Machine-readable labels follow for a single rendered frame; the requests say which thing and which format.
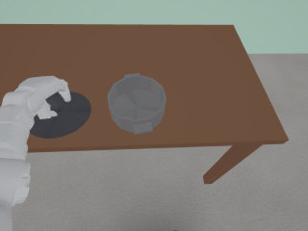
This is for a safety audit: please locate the table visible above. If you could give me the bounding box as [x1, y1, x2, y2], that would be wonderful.
[0, 24, 289, 184]

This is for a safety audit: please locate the pot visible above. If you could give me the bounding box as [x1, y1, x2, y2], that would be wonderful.
[107, 73, 167, 135]

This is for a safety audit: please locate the robot left hand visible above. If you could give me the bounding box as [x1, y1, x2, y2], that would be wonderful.
[18, 75, 71, 119]

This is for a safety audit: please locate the left robot forearm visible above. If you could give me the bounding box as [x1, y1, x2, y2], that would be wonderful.
[0, 85, 45, 161]

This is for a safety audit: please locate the lid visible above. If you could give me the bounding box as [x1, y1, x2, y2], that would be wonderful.
[30, 91, 91, 139]

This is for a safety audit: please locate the left robot upper arm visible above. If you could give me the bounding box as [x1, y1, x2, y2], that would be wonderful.
[0, 158, 31, 231]

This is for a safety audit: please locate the knob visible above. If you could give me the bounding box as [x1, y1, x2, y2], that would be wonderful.
[45, 93, 65, 113]

